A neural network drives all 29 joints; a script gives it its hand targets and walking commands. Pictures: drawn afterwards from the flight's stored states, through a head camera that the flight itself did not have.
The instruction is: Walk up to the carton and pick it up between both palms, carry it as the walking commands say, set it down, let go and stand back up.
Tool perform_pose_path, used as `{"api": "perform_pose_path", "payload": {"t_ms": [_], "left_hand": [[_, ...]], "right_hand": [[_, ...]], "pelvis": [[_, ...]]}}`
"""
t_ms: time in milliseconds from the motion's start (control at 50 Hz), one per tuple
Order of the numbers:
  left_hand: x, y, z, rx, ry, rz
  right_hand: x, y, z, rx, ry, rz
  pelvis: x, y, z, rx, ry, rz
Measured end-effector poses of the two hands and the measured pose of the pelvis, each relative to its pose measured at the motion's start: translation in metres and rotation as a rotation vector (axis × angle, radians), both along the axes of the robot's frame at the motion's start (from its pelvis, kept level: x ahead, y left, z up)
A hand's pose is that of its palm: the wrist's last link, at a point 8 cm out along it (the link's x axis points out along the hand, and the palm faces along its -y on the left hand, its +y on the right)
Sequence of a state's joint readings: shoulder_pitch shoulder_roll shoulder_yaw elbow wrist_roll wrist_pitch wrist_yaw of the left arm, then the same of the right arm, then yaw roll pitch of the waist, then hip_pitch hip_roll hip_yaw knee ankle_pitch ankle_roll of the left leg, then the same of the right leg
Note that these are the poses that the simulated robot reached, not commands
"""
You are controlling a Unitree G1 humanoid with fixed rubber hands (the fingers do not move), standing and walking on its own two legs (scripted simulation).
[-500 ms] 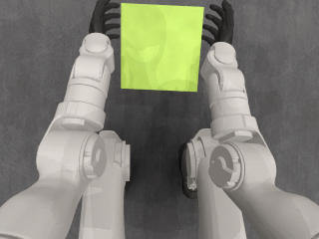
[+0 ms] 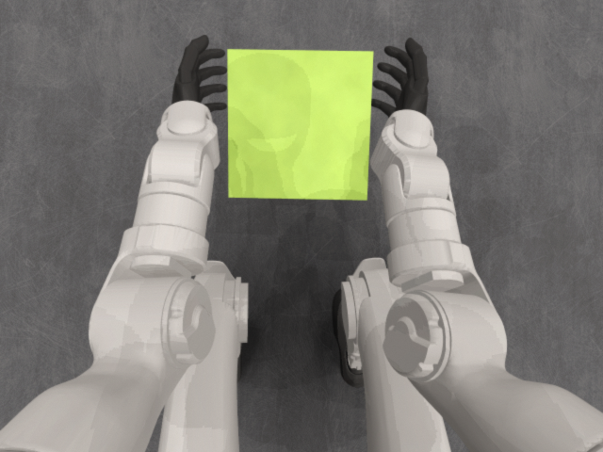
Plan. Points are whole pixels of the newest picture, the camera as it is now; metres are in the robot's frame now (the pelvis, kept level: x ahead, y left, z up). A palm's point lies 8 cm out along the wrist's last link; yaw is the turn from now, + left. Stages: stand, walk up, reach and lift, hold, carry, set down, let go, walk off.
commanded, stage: reach and lift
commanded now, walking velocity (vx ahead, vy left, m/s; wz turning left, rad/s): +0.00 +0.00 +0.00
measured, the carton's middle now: (300, 134) +0.50 +0.00 -0.18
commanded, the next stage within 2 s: none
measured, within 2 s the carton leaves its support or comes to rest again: neither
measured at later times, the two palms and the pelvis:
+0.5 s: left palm (174, 91) +0.49 +0.13 -0.01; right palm (436, 105) +0.48 -0.12 +0.00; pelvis +0.00 +0.00 +0.05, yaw +0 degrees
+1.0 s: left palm (144, 70) +0.47 +0.13 +0.06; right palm (481, 93) +0.46 -0.12 +0.07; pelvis +0.01 +0.00 +0.11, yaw +1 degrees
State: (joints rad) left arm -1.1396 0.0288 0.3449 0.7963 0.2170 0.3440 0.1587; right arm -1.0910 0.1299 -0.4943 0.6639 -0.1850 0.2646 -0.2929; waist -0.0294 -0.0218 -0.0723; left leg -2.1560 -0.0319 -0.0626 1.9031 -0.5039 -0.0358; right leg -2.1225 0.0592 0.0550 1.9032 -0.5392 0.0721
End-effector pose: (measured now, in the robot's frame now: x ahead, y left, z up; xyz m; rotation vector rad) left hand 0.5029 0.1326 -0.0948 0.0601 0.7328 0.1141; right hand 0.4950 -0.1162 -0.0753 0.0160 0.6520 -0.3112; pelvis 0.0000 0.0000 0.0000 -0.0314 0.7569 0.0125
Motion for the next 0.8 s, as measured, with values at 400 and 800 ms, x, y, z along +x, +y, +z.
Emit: {"api": "perform_pose_path", "payload": {"t_ms": [400, 800], "left_hand": [[-0.012, 0.001, 0.065, 0.001, -0.008, -0.002], [-0.029, 0.003, 0.128, 0.007, -0.02, 0.011]], "right_hand": [[-0.016, -0.003, 0.06, 0.022, 0.006, 0.029], [-0.032, 0.0, 0.12, 0.031, 0.004, 0.041]], "pelvis": [[0.002, 0.001, 0.042, -0.006, -0.045, 0.011], [0.007, 0.0, 0.084, -0.005, -0.114, 0.02]]}}
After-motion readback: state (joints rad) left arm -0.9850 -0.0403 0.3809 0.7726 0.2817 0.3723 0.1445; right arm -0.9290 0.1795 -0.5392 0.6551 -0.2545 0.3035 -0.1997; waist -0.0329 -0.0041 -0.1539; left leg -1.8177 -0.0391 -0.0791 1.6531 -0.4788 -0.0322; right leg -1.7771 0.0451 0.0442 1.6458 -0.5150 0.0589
